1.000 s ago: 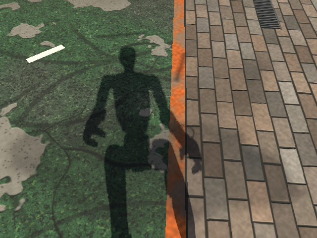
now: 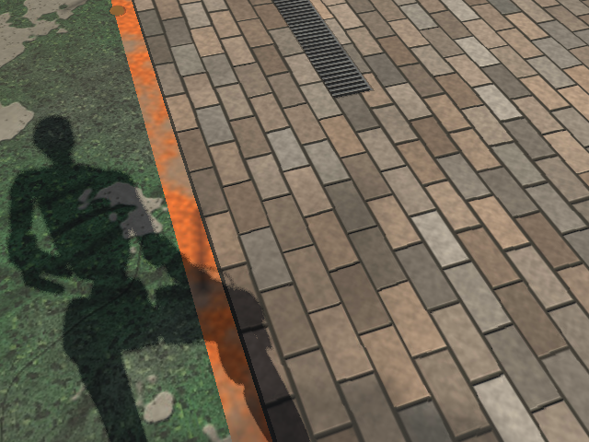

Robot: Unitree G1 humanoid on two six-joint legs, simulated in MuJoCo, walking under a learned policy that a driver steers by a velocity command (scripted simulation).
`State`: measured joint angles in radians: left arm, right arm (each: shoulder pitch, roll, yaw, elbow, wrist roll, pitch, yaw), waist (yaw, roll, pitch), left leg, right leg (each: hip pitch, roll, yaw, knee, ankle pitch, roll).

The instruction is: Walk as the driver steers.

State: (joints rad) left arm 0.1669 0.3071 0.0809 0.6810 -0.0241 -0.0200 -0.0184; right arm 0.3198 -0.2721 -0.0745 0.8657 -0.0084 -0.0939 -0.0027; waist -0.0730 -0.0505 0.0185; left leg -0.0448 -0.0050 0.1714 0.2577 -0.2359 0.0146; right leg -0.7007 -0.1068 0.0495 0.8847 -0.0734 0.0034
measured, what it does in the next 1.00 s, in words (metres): walks ahead, turning left: right foot, then left foot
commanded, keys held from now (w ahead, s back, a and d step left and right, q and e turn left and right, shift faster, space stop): w+e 0.06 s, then q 0.94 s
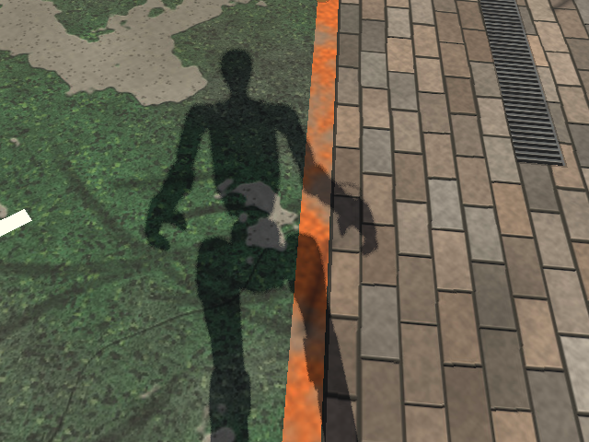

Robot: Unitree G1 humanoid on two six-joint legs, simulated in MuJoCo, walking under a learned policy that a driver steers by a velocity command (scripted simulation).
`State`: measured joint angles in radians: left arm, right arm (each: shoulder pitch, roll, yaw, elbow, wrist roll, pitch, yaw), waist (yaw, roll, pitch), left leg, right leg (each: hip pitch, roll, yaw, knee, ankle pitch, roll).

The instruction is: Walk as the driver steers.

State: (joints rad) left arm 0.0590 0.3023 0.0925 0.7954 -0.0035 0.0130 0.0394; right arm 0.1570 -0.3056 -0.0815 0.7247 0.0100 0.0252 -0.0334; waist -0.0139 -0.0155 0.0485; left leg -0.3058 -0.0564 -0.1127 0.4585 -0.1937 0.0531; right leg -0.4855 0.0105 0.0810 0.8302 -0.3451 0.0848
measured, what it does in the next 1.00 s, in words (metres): walks ahead, turning left: right foot, then left foot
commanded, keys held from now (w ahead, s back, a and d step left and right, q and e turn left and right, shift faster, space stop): q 0.54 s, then w+q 0.10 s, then w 0.36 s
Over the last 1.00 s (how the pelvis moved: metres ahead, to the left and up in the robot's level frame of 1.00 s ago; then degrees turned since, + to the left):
0.22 0.00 0.00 20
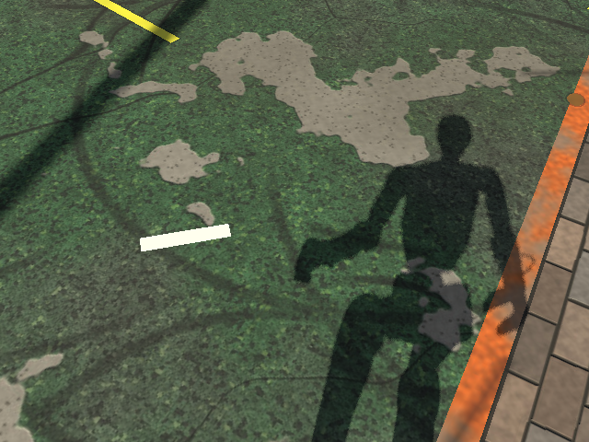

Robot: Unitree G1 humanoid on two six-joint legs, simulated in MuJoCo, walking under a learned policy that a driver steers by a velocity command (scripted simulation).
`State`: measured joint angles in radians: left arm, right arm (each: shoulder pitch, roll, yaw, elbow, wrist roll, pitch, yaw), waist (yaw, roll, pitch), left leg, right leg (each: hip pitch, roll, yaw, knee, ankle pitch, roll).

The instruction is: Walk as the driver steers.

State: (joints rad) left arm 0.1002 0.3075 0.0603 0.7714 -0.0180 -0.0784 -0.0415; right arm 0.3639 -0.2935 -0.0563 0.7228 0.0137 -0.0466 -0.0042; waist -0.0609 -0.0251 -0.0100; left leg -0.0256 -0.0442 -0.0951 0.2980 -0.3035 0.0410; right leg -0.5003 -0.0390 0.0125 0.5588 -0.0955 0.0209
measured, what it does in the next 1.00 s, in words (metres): walks ahead: right foot, then left foot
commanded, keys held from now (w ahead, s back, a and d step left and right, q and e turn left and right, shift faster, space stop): w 0.80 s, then w+e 0.20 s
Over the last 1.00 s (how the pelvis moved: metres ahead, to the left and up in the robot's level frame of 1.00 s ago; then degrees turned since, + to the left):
0.10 0.05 0.00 28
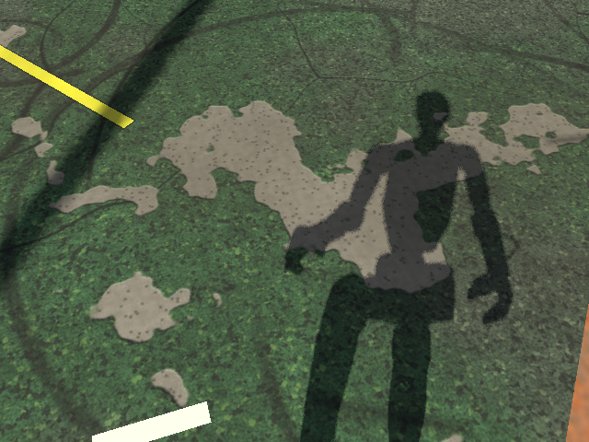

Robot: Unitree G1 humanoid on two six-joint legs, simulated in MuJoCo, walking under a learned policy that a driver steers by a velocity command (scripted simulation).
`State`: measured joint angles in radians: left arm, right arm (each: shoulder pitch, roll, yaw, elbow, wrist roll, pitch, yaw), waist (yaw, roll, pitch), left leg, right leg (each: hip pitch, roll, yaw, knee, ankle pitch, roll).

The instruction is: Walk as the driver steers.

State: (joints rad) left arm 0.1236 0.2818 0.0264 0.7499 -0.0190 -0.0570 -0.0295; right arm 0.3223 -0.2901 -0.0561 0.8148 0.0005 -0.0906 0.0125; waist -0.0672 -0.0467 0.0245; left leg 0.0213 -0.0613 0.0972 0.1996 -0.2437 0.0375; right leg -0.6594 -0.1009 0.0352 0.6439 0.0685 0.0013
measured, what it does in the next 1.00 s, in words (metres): walks ahead, turning right: right foot, then left foot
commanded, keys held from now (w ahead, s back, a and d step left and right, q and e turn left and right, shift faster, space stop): w+e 0.72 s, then no key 0.28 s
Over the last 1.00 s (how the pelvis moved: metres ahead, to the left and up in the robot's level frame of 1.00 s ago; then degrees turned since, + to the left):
0.55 -0.02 0.00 -3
